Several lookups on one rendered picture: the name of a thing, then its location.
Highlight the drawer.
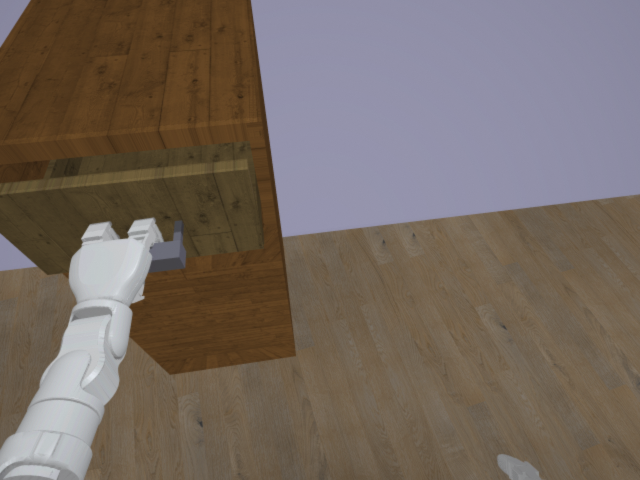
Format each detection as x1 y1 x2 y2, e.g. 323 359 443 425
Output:
0 141 264 275

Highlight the robot right hand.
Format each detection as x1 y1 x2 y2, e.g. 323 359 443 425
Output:
497 454 542 480

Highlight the left robot forearm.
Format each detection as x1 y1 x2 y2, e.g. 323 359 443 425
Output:
0 299 133 480

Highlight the robot left hand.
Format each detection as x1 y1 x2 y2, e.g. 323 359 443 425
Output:
69 217 164 307

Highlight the handle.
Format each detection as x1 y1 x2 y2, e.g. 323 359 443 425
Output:
148 220 186 273

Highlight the cabinet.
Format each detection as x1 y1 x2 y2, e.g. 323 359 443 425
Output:
0 0 296 375

